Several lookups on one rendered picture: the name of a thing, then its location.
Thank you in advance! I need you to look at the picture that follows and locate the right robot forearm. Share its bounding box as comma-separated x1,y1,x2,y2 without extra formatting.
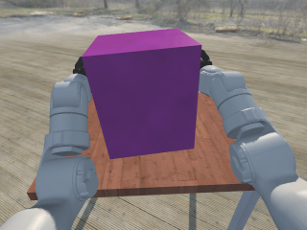
199,65,296,169

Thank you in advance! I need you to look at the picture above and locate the left robot upper arm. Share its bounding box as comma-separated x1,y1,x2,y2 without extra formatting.
0,155,99,230

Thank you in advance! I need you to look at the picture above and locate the table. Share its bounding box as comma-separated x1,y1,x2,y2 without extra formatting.
27,92,260,230

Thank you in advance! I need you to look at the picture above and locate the left robot forearm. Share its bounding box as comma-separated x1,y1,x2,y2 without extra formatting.
35,73,92,196

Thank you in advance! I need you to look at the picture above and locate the right robot upper arm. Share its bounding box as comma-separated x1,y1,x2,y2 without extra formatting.
228,131,307,230

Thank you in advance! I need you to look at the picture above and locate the carton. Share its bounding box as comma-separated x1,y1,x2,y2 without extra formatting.
82,28,202,159

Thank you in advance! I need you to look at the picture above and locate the robot right hand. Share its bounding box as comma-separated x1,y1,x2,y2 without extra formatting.
200,49,212,69

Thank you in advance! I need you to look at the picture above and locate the robot left hand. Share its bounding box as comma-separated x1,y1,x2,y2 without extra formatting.
73,57,91,92

